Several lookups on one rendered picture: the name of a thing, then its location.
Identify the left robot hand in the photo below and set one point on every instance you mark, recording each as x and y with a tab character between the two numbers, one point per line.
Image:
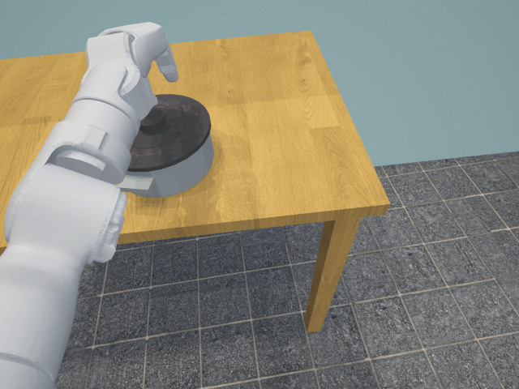
154	36

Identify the pot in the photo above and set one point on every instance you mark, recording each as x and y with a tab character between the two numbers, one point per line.
171	180

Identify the lid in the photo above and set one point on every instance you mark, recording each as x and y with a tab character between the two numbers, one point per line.
186	129

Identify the left robot upper arm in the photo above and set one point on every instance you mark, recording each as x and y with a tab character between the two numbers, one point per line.
67	219

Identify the table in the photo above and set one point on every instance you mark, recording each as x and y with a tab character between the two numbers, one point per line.
286	150

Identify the knob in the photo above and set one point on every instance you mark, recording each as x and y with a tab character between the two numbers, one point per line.
154	121

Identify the robot left forearm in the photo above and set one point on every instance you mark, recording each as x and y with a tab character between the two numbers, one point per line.
97	133

